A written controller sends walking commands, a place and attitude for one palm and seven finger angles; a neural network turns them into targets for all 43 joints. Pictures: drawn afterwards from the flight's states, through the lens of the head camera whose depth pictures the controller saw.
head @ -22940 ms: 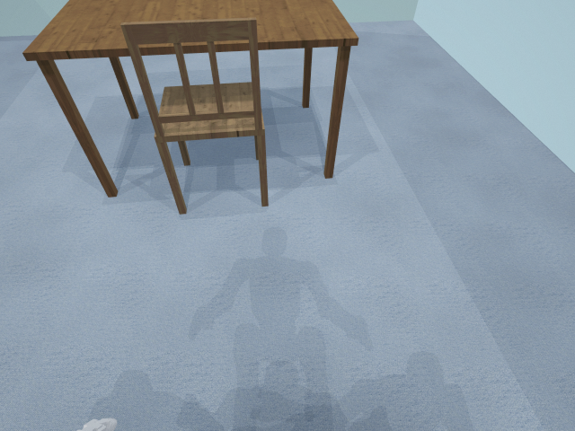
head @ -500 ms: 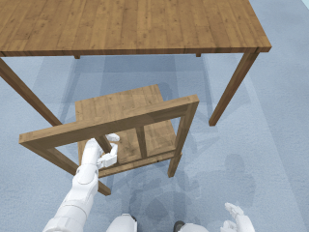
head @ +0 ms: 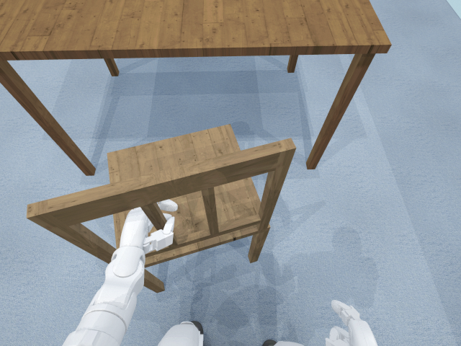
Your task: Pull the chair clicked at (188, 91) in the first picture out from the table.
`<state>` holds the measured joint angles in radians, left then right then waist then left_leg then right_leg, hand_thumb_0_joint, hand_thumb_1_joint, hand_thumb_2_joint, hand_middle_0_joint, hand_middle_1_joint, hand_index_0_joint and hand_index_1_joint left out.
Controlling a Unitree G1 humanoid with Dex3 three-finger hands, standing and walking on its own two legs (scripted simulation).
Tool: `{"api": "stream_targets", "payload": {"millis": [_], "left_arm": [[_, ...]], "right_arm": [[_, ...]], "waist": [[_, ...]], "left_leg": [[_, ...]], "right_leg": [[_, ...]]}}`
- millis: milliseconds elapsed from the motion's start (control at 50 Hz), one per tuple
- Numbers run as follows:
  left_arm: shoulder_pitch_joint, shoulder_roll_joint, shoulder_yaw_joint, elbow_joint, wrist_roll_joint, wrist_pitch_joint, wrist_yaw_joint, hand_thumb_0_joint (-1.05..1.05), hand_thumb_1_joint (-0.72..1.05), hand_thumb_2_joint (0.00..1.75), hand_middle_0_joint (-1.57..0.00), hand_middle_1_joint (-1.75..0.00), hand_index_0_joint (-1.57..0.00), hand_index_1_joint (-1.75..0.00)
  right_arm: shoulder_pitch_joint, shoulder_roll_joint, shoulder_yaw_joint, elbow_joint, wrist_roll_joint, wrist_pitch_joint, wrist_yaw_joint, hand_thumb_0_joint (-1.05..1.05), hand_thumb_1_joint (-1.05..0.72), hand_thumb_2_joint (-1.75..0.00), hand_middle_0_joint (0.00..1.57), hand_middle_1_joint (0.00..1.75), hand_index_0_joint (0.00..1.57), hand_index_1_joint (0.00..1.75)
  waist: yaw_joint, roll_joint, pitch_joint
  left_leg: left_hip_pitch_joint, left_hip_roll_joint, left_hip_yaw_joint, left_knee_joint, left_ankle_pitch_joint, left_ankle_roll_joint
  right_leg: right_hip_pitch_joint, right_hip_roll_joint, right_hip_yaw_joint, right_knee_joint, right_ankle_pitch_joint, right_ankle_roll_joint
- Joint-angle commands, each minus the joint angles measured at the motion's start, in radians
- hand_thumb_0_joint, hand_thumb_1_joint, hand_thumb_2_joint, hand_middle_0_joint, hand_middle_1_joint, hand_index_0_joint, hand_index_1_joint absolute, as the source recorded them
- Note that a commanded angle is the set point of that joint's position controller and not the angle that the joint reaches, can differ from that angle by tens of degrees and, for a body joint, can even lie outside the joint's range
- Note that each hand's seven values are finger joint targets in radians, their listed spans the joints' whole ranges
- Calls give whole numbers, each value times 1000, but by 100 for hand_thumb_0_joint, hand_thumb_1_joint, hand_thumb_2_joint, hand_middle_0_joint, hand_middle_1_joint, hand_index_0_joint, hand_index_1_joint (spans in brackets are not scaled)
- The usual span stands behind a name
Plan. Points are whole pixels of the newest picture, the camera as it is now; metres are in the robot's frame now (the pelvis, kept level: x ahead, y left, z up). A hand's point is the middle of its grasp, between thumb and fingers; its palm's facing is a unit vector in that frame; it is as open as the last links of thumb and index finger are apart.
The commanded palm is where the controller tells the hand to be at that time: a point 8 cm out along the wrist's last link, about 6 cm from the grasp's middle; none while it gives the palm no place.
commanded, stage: step backward, pulling the chair out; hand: left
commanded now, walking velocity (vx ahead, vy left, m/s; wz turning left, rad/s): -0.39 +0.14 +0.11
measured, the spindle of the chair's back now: (161, 225) +0.33 +0.17 -0.11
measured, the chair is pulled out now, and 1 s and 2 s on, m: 0.34 0.58 0.64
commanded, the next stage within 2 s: stop walking, hand still on the chair in 0.84 s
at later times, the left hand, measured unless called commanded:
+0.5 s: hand (162, 301) +0.18 +0.13 -0.07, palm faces -0.01 -0.99 -0.16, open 5.3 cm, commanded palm +0.16 +0.18 -0.07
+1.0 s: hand out of the picture +0.06 +0.12 -0.06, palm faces -0.02 -0.99 -0.15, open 5.2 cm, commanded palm +0.05 +0.18 -0.05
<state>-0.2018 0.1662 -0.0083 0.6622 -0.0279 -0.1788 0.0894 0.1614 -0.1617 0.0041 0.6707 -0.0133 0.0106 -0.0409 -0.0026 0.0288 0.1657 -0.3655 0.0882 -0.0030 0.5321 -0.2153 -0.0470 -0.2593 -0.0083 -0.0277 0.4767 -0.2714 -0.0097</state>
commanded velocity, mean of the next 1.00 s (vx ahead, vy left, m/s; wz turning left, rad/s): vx -0.29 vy -0.01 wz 0.05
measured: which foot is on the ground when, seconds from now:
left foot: down 0.00-0.06, up 0.08-0.30, down 0.32-0.62, up 0.64-0.90, down 0.92-1.00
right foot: down 0.00-0.32, up 0.34-0.56, down 0.58-0.96, up 0.98-1.00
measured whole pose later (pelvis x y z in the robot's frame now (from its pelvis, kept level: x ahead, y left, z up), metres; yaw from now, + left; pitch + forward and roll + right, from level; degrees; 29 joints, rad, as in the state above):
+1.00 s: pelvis -0.25 +0.01 +0.00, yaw +4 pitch +0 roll +2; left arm -0.28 0.13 -0.08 0.72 -0.02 -0.08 0.10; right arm 0.17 -0.27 -0.04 0.65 0.02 0.06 -0.12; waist -0.06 -0.04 0.14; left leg -0.20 0.04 0.07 0.49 -0.30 -0.03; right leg -0.44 -0.10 -0.03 0.66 -0.27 0.02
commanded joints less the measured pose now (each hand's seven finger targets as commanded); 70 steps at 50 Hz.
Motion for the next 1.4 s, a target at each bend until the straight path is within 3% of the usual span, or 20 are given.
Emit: {"api": "stream_targets", "payload": {"millis": [0,20,60,100,220,260,340,400,540,580,600,620,680,840,880,940,960,1100,1180,1380], "left_arm": [[-200,137,44,-167,50,-82,6,0,90,90,-50,-145,-50,-145],[-200,185,85,-152,35,-87,11,0,90,90,-50,-145,-50,-145],[-147,207,114,-101,28,-73,19,0,90,90,-50,-145,-50,-145],[-116,170,112,-78,39,-58,29,0,90,90,-50,-145,-50,-145],[-103,102,52,-108,15,-16,25,0,90,90,-50,-145,-50,-145],[-101,72,4,-139,8,-4,24,0,90,90,-50,-145,-50,-145],[-185,18,-59,-319,10,-24,-6,0,90,90,-50,-145,-50,-145],[-158,-19,-61,-259,15,-27,-5,0,90,90,-50,-145,-50,-145],[-178,91,15,-178,34,-63,-2,0,90,90,-50,-145,-50,-145],[-206,121,19,-186,46,-78,1,0,90,90,-50,-145,-50,-145],[-219,175,68,-149,30,-75,10,0,90,90,-50,-145,-50,-145],[-206,179,82,-119,28,-69,9,0,90,90,-50,-145,-50,-145],[-143,142,86,-45,34,-35,20,0,90,90,-50,-145,-50,-145],[-144,64,7,-14,7,13,16,0,90,90,-50,-145,-50,-145],[-164,35,-35,-63,-3,16,10,0,90,90,-50,-145,-50,-145],[-483,31,-75,-362,-11,-13,-11,0,90,90,-50,-145,-50,-145],[-447,31,-55,-321,5,-8,0,0,90,90,-50,-145,-50,-145],[-313,25,-68,-120,22,30,-18,0,90,90,-50,-145,-50,-145],[-288,68,-24,-11,3,31,3,0,90,90,-50,-145,-50,-145],[-245,49,-25,59,7,5,3,0,90,90,-50,-145,-50,-145]], "right_arm": [[16,-177,-61,-87,18,-14,-26,0,-90,-90,20,30,20,30],[45,-175,-80,-90,33,-9,-43,0,-90,-90,20,30,20,30],[-51,-180,-67,-109,34,-13,-62,0,-90,-90,20,30,20,30],[-72,-157,-36,-85,25,-17,-57,0,-90,-90,20,30,20,30],[-23,-182,-37,-96,38,4,-74,0,-90,-90,20,30,20,30],[1,-196,-44,-101,35,15,-87,0,-90,-90,20,30,20,30],[-39,-189,-56,-149,-4,12,-54,0,-90,-90,20,30,20,30],[16,-202,-78,-104,8,-18,-15,0,-90,-90,20,30,20,30],[16,-194,-65,-77,6,-42,-23,0,-90,-90,20,30,20,30],[2,-169,-52,-88,22,-33,-30,0,-90,-90,20,30,20,30],[38,-174,-77,-90,40,-27,-52,0,-90,-90,20,30,20,30],[-26,-194,-77,-108,44,-29,-61,0,-90,-90,20,30,20,30],[-53,-156,-35,-86,34,-19,-57,0,-90,-90,20,30,20,30],[20,-181,-45,-106,47,14,-83,0,-90,-90,20,30,20,30],[26,-192,-56,-116,40,27,-91,0,-90,-90,20,30,20,30],[-40,-179,-44,-155,15,18,-76,0,-90,-90,20,30,20,30],[-32,-160,-40,-142,13,5,-67,0,-90,-90,20,30,20,30],[72,-198,-49,-108,38,-32,-32,0,-90,-90,20,30,20,30],[60,-177,-43,-78,46,-22,-57,0,-90,-90,20,30,20,30],[30,-166,-38,-56,39,-25,-76,0,-90,-90,20,30,20,30]], "waist": [[-45,61,-470],[-56,-198,-506],[-1,-221,-471],[-4,-127,-456],[-17,-209,-456],[-29,-170,-448],[-19,333,-427],[-11,250,-404],[-25,201,-419],[-36,36,-466],[-48,-293,-517],[-11,-327,-508],[-9,-149,-473],[-20,-221,-435],[-20,-130,-421],[-29,325,-387],[-21,354,-351],[-39,95,-331],[-34,-166,-329],[-19,-71,-263]], "left_leg": [[256,110,-45,104,539,60],[119,8,30,200,122,7],[-82,-77,-76,440,-320,8],[-128,-71,-117,462,-315,-2],[-1,-60,-43,96,-196,-1],[120,-11,-6,-127,52,11],[290,269,-241,-154,833,191],[472,245,-161,-34,1032,188],[412,193,-153,42,790,128],[240,104,-25,128,470,56],[64,-12,41,248,-56,0],[-42,-75,-32,391,-316,2],[-98,-66,-108,448,-309,-5],[105,-48,23,-24,-96,2],[228,32,58,-226,135,20],[257,254,-167,-205,582,173],[231,259,-176,-188,553,205],[215,102,-50,-59,146,91],[201,2,28,-67,-130,56],[234,26,8,-115,17,70]], "right_leg": [[158,-103,40,-115,528,-13],[252,-215,136,-78,752,-63],[224,-375,222,-45,865,-144],[254,-380,185,-10,858,-161],[261,-333,130,3,797,-119],[210,-270,71,46,660,-74],[-106,-30,-1,364,-185,20],[-219,-16,22,327,-186,3],[13,-24,17,-157,115,-7],[207,-140,64,-148,612,-27],[331,-257,179,-62,920,-86],[301,-348,217,-45,1010,-117],[269,-374,176,-2,853,-159],[199,-304,116,-10,590,-106],[138,-212,53,64,437,-32],[-54,-49,-24,330,-55,34],[-77,-27,-3,414,-233,21],[139,-59,17,-135,112,3],[71,-142,131,-176,-119,-25],[30,-125,96,-146,-20,-12]]}}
